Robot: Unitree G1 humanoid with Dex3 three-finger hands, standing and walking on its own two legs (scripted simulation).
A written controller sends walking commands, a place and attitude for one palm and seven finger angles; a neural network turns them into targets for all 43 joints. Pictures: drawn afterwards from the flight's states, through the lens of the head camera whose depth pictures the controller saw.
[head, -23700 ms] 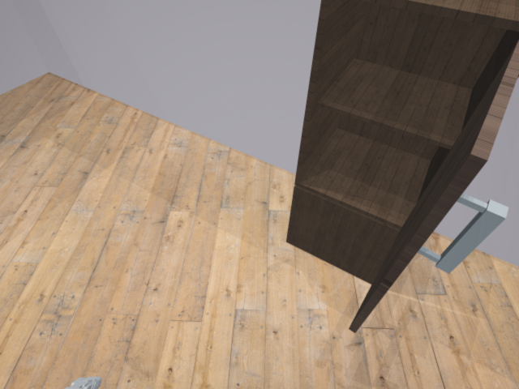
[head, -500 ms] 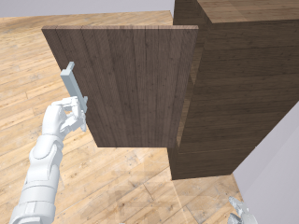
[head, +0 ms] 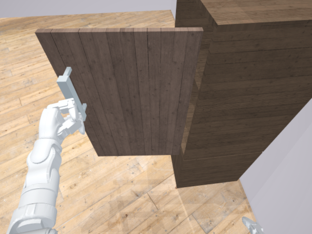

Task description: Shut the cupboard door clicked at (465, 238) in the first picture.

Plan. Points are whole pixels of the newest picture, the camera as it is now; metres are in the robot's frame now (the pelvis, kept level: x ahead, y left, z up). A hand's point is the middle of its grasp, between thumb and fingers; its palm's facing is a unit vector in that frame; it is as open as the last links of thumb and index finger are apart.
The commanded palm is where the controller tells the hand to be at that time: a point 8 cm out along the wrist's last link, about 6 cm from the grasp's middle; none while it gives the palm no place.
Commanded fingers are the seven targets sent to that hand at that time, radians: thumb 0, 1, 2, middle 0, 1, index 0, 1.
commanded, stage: bring the fist close to the handle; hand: left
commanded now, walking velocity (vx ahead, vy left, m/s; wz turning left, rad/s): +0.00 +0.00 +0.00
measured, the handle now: (75, 95) +0.46 +0.24 +0.10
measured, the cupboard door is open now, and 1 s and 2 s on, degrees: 84 72 58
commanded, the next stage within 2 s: push the door shut along its arc in 0.06 s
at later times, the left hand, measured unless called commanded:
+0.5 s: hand (83, 110) +0.40 +0.21 +0.10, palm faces -0.01 -1.00 -0.01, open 3.2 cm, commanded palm +0.39 +0.25 +0.10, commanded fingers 0.00 0.90 0.90 -1.30 -1.50 -1.30 -1.50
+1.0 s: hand (98, 93) +0.46 +0.18 +0.10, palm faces -0.16 -0.99 +0.00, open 3.1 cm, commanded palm +0.46 +0.23 +0.10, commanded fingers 0.00 0.90 0.90 -1.30 -1.50 -1.30 -1.50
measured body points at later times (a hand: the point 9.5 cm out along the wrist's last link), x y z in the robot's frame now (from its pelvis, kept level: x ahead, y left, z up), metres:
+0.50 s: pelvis -0.01 +0.00 -0.01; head +0.04 +0.00 +0.44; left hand +0.40 +0.26 +0.10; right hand +0.09 -0.26 -0.12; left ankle +0.02 +0.13 -0.71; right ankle -0.02 -0.12 -0.71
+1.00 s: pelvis -0.02 +0.01 -0.02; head +0.06 +0.01 +0.42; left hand +0.46 +0.23 +0.11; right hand +0.02 -0.27 -0.13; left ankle +0.02 +0.13 -0.71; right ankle -0.02 -0.12 -0.71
